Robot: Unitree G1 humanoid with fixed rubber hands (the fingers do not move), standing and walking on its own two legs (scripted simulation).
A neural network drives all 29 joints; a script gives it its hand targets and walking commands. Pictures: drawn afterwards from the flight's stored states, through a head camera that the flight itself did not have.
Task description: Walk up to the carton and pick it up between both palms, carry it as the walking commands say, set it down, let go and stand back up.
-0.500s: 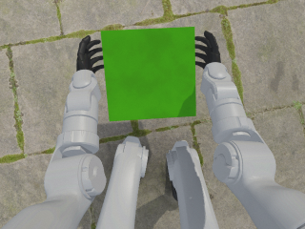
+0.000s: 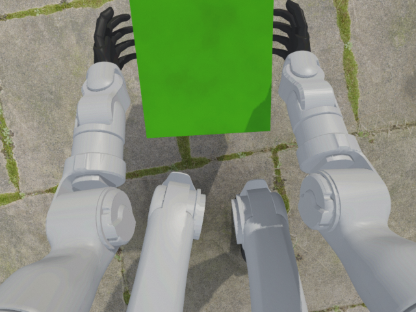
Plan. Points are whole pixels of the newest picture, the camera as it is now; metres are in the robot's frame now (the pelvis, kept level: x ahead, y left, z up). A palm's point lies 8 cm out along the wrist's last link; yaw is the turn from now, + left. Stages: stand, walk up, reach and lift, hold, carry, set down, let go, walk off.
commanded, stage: set down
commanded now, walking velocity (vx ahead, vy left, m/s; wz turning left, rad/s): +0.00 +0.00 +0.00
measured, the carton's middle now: (204, 72) +0.52 +0.05 -0.23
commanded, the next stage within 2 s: none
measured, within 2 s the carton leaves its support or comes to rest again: neither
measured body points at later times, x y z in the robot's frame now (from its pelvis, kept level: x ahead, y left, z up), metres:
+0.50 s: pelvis +0.01 +0.00 -0.03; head +0.35 +0.01 +0.25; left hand +0.52 +0.20 -0.19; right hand +0.55 -0.11 -0.20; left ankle +0.12 +0.12 -0.39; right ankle +0.09 -0.10 -0.39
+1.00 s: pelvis +0.00 +0.00 -0.05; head +0.34 +0.01 +0.24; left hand +0.52 +0.20 -0.20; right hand +0.55 -0.12 -0.21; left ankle +0.12 +0.11 -0.39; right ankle +0.09 -0.10 -0.39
